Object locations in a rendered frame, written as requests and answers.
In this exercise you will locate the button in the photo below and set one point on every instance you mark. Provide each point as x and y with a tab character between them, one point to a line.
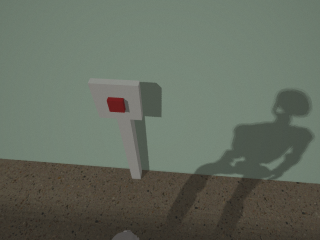
116	104

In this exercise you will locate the panel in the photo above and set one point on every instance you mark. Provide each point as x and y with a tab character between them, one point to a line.
130	91

